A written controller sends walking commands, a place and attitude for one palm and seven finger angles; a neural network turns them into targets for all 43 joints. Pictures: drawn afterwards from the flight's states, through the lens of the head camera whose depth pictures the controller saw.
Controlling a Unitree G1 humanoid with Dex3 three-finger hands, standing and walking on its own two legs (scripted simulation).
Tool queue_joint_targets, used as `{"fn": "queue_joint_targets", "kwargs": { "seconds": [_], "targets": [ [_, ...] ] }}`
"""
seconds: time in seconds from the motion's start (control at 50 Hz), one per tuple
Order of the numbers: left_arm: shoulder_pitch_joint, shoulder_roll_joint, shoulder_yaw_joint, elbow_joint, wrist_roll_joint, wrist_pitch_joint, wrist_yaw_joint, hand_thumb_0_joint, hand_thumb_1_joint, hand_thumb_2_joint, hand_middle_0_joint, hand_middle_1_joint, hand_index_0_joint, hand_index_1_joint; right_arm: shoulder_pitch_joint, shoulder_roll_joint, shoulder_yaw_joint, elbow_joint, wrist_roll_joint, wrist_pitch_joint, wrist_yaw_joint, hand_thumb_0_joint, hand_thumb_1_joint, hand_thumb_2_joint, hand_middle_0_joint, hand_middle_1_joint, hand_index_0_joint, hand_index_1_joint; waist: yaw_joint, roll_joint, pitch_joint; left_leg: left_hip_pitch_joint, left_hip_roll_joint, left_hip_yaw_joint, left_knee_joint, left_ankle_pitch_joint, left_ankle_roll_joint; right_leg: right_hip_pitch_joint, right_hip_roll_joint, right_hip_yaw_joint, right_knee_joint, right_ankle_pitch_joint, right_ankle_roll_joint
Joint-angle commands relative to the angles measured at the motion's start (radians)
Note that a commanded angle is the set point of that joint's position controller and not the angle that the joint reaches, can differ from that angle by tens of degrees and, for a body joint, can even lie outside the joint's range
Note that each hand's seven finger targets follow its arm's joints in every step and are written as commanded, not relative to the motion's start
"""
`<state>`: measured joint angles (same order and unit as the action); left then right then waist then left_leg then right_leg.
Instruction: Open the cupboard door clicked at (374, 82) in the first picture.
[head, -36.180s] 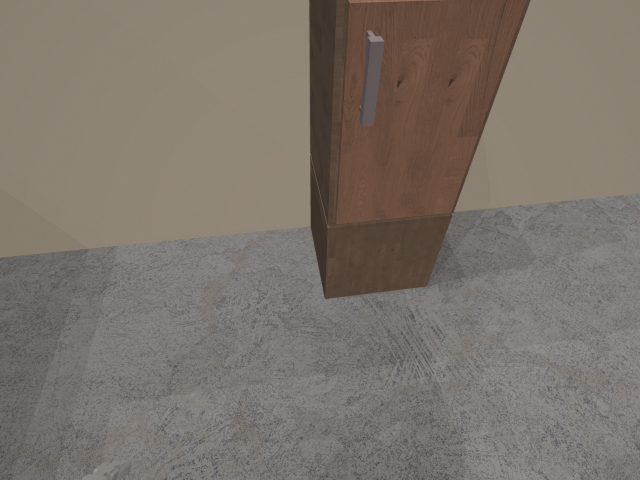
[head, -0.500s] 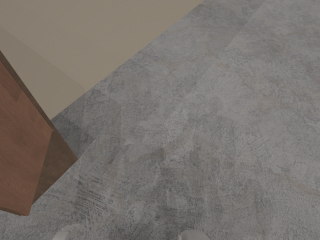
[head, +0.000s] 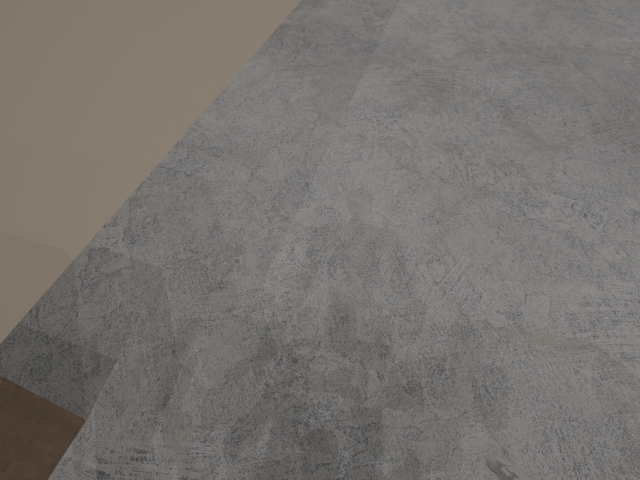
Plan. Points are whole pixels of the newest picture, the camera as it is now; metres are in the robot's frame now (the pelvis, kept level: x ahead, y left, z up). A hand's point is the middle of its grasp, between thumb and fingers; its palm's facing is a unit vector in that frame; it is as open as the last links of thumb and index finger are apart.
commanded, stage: walk to a spot facing it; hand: left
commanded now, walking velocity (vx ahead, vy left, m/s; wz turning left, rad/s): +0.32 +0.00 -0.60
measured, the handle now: out of the picture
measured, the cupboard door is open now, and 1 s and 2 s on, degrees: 39 39 39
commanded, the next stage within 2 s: turn to face it in 1.08 s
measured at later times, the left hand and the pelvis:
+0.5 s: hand (298, 305) +0.41 +0.07 -0.15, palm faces -0.31 -0.92 -0.23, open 7.4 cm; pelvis +0.21 -0.07 -0.01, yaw -16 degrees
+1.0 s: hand (322, 246) +0.55 +0.04 -0.17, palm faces -0.36 -0.92 -0.17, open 7.4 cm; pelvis +0.47 -0.12 +0.01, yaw -26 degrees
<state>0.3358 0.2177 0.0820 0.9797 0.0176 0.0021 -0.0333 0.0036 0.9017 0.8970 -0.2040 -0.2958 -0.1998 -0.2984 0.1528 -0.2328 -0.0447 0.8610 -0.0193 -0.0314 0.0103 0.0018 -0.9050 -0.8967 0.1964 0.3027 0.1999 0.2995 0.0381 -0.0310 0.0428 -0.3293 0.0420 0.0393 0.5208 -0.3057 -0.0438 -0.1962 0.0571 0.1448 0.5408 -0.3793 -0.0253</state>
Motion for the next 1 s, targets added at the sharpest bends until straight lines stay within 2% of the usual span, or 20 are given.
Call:
{"fn": "queue_joint_targets", "kwargs": {
  "seconds": [0.0,0.06,0.12,0.26,0.32,0.34,0.36,0.38,0.4,0.42,0.46,0.52,0.7,0.76,0.78,0.8,0.82,0.84,0.88,0.98],
  "targets": [
    [-0.199,0.107,0.02,-0.171,-0.003,-0.042,-0.007,0.0,0.9,0.9,-0.2,-0.3,-0.2,-0.3,0.336,-0.273,-0.07,0.017,-0.019,-0.03,-0.044,0.0,-0.9,-0.9,0.2,0.3,0.2,0.3,-0.171,0.221,-0.068,0.447,0.512,-0.582,-0.327,-0.24,0.239,-0.575,-0.082,-0.065,0.611,-0.183,0.004],
    [-0.215,0.073,0.027,-0.138,0.016,-0.033,-0.026,0.0,0.9,0.9,-0.2,-0.3,-0.2,-0.3,0.212,-0.147,-0.034,0.002,-0.021,-0.044,-0.039,0.0,-0.9,-0.9,0.2,0.3,0.2,0.3,-0.087,0.178,0.061,0.268,0.356,-0.278,-0.313,0.08,0.164,-0.575,-0.15,-0.098,0.676,0.019,0.029],
    [-0.212,0.035,0.004,-0.138,0.012,-0.017,-0.042,0.0,0.9,0.9,-0.2,-0.3,-0.2,-0.3,0.255,-0.12,-0.021,0.035,-0.013,-0.057,-0.044,0.0,-0.9,-0.9,0.2,0.3,0.2,0.3,-0.073,0.229,-0.008,0.353,0.266,-0.025,-0.252,0.459,0.109,-0.537,-0.14,-0.174,0.561,0.093,0.042],
    [-0.34,0.033,-0.008,-0.166,0.008,-0.008,-0.044,0.0,0.9,0.9,-0.2,-0.3,-0.2,-0.3,0.31,-0.14,-0.022,0.078,-0.022,-0.045,-0.032,0.0,-0.9,-0.9,0.2,0.3,0.2,0.3,-0.088,0.174,0.03,0.296,0.288,0.124,-0.255,0.474,0.111,-0.334,-0.099,-0.282,0.188,0.159,0.0],
    [-0.177,0.078,0.008,-0.123,0.009,-0.016,-0.031,0.0,0.9,0.9,-0.2,-0.3,-0.2,-0.3,0.27,-0.164,-0.021,0.089,-0.018,-0.038,-0.032,0.0,-0.9,-0.9,0.2,0.3,0.2,0.3,0.018,0.146,-0.025,0.236,0.287,0.172,-0.015,0.753,0.088,-0.048,-0.041,-0.309,0.1,0.129,-0.058],
    [0.006,0.126,0.024,-0.065,0.014,-0.026,-0.023,0.0,0.9,0.9,-0.2,-0.3,-0.2,-0.3,0.224,-0.166,-0.017,0.075,-0.007,-0.039,-0.028,0.0,-0.9,-0.9,0.2,0.3,0.2,0.3,0.109,0.09,-0.102,0.11,0.235,0.21,0.208,0.75,0.051,0.225,-0.031,-0.288,0.053,0.149,-0.089],
    [0.161,0.257,0.062,-0.03,0.021,-0.039,-0.005,0.0,0.9,0.9,-0.2,-0.3,-0.2,-0.3,0.223,-0.103,-0.003,0.042,0.015,-0.043,-0.017,0.0,-0.9,-0.9,0.2,0.3,0.2,0.3,0.171,-0.169,-0.24,-0.18,0.101,0.245,0.581,0.275,0.007,0.502,-0.29,0.098,-0.062,0.05,-0.184],
    [0.185,0.326,0.07,-0.017,-0.005,-0.038,0.008,0.0,0.9,0.9,-0.2,-0.3,-0.2,-0.3,0.189,-0.073,0.0,0.009,0.028,-0.045,-0.02,0.0,-0.9,-0.9,0.2,0.3,0.2,0.3,0.143,-0.291,-0.3,-0.367,0.001,0.102,0.875,-0.29,-0.008,0.529,-0.495,0.492,-0.249,0.137,-0.252],
    [0.103,0.302,0.069,-0.037,-0.016,-0.03,0.024,0.0,0.9,0.9,-0.2,-0.3,-0.2,-0.3,0.129,-0.102,-0.01,0.009,0.023,-0.037,-0.022,0.0,-0.9,-0.9,0.2,0.3,0.2,0.3,0.116,-0.123,-0.171,-0.429,0.068,-0.036,0.917,-0.224,0.014,0.422,-0.484,0.452,-0.282,0.074,-0.257],
    [0.002,0.254,0.05,-0.058,-0.016,-0.03,0.031,0.0,0.9,0.9,-0.2,-0.3,-0.2,-0.3,0.113,-0.084,-0.017,0.019,0.019,-0.039,-0.019,0.0,-0.9,-0.9,0.2,0.3,0.2,0.3,0.068,-0.092,-0.079,-0.422,0.123,-0.032,0.887,-0.139,0.007,0.253,-0.463,0.367,-0.303,0.016,-0.248],
    [-0.131,0.167,0.017,-0.093,-0.008,-0.044,0.033,0.0,0.9,0.9,-0.2,-0.3,-0.2,-0.3,0.149,-0.071,-0.017,0.058,0.001,-0.017,-0.02,0.0,-0.9,-0.9,0.2,0.3,0.2,0.3,-0.029,-0.057,-0.031,-0.271,0.155,-0.041,0.724,-0.065,-0.014,0.007,-0.37,0.143,-0.326,0.11,-0.186],
    [-0.161,0.148,0.014,-0.077,0.003,-0.062,0.028,0.0,0.9,0.9,-0.2,-0.3,-0.2,-0.3,0.236,-0.023,-0.013,0.096,-0.008,0.009,-0.007,0.0,-0.9,-0.9,0.2,0.3,0.2,0.3,-0.09,-0.077,-0.036,-0.148,0.122,0.014,0.535,0.011,-0.02,-0.108,-0.281,-0.004,-0.345,0.152,-0.166],
    [0.004,0.13,0.012,0.03,-0.002,-0.084,0.027,0.0,0.9,0.9,-0.2,-0.3,-0.2,-0.3,-0.025,-0.016,-0.018,0.015,0.0,-0.032,0.009,0.0,-0.9,-0.9,0.2,0.3,0.2,0.3,-0.007,-0.069,-0.016,-0.179,0.049,0.043,0.098,0.092,-0.007,0.171,-0.281,0.037,-0.253,0.469,-0.158],
    [-0.018,0.117,0.01,0.031,-0.011,-0.082,0.028,0.0,0.9,0.9,-0.2,-0.3,-0.2,-0.3,0.137,-0.07,-0.029,0.079,-0.01,-0.048,-0.007,0.0,-0.9,-0.9,0.2,0.3,0.2,0.3,-0.103,0.0,-0.064,0.187,0.015,0.054,-0.06,0.172,0.035,0.02,-0.201,-0.036,-0.018,0.593,-0.095],
    [-0.005,0.086,0.006,0.016,-0.015,-0.081,0.024,0.0,0.9,0.9,-0.2,-0.3,-0.2,-0.3,0.287,-0.161,-0.053,0.12,-0.022,-0.054,-0.017,0.0,-0.9,-0.9,0.2,0.3,0.2,0.3,-0.158,0.151,-0.171,0.444,0.196,-0.192,-0.077,0.153,0.12,-0.186,-0.117,-0.102,0.226,0.411,-0.045],
    [0.027,0.045,-0.012,0.003,-0.021,-0.085,0.016,0.0,0.9,0.9,-0.2,-0.3,-0.2,-0.3,0.404,-0.248,-0.07,0.141,-0.03,-0.048,-0.023,0.0,-0.9,-0.9,0.2,0.3,0.2,0.3,-0.175,0.35,-0.267,0.597,0.436,-0.476,-0.177,0.137,0.238,-0.359,-0.01,-0.192,0.576,-0.13,-0.017],
    [-0.041,0.069,-0.007,-0.021,-0.01,-0.086,0.021,0.0,0.9,0.9,-0.2,-0.3,-0.2,-0.3,0.396,-0.224,-0.064,0.133,-0.028,-0.036,-0.027,0.0,-0.9,-0.9,0.2,0.3,0.2,0.3,-0.182,0.241,-0.204,0.535,0.482,-0.541,-0.236,0.089,0.285,-0.442,-0.053,-0.115,0.733,-0.171,-0.025],
    [-0.086,0.065,-0.003,-0.03,0.0,-0.085,0.019,0.0,0.9,0.9,-0.2,-0.3,-0.2,-0.3,0.328,-0.186,-0.055,0.118,-0.025,-0.037,-0.024,0.0,-0.9,-0.9,0.2,0.3,0.2,0.3,-0.152,0.14,-0.099,0.389,0.446,-0.481,-0.272,-0.009,0.266,-0.488,-0.095,-0.106,0.78,-0.1,-0.019],
    [-0.125,0.043,0.001,-0.022,0.009,-0.068,0.007,0.0,0.9,0.9,-0.2,-0.3,-0.2,-0.3,0.229,-0.092,-0.031,0.106,-0.02,-0.051,-0.027,0.0,-0.9,-0.9,0.2,0.3,0.2,0.3,-0.098,0.158,0.038,0.187,0.375,-0.311,-0.325,0.022,0.19,-0.483,-0.162,-0.092,0.757,0.044,-0.002],
    [-0.102,-0.008,-0.009,-0.029,0.009,-0.027,-0.015,0.0,0.9,0.9,-0.2,-0.3,-0.2,-0.3,0.204,-0.089,-0.028,0.119,-0.012,-0.062,-0.028,0.0,-0.9,-0.9,0.2,0.3,0.2,0.3,-0.048,0.173,-0.023,0.168,0.271,0.044,-0.319,0.252,0.14,-0.336,-0.172,-0.186,0.389,0.118,0.027]
  ]
}}
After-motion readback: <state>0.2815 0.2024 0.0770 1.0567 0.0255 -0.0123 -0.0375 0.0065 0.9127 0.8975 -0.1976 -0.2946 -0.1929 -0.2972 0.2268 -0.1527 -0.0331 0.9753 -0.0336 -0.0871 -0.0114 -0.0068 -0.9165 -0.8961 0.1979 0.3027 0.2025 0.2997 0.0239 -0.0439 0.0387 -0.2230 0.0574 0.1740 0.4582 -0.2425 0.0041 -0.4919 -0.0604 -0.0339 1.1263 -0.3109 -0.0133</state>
